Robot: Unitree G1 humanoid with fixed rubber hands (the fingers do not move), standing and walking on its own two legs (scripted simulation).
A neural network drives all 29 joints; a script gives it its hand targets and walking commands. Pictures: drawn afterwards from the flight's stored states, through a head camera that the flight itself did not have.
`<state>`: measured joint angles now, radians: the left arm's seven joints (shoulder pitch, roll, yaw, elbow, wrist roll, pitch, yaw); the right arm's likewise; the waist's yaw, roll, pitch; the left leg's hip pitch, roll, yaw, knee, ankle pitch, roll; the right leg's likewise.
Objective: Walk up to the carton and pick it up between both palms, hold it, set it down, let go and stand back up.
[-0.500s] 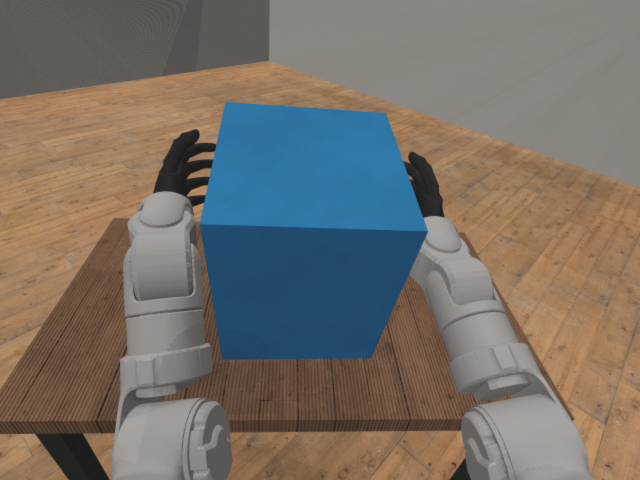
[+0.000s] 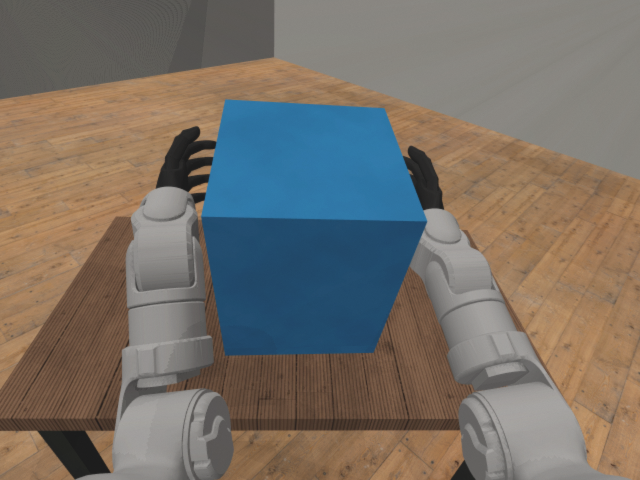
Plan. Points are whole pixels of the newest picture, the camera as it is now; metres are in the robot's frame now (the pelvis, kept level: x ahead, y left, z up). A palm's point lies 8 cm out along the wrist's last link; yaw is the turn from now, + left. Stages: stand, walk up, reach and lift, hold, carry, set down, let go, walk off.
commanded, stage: hold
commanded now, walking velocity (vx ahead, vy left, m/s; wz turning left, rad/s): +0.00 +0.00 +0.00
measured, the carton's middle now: (303, 233) +0.38 +0.01 +0.18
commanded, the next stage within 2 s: none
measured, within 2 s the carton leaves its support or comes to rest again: neither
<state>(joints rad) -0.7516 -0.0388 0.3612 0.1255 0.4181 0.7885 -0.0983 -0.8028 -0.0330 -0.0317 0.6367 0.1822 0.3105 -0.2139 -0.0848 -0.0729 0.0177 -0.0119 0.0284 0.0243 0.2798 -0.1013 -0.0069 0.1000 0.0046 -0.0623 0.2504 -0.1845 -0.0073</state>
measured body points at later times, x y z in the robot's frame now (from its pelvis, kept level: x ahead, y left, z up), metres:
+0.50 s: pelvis +0.00 +0.00 +0.00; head -0.06 +0.03 +0.44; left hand +0.37 +0.16 +0.24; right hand +0.38 -0.13 +0.23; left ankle +0.05 +0.13 -0.75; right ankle -0.02 -0.11 -0.75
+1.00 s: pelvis +0.00 +0.00 +0.00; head -0.06 +0.03 +0.44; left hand +0.38 +0.16 +0.24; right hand +0.38 -0.13 +0.23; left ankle +0.05 +0.13 -0.75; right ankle -0.02 -0.11 -0.75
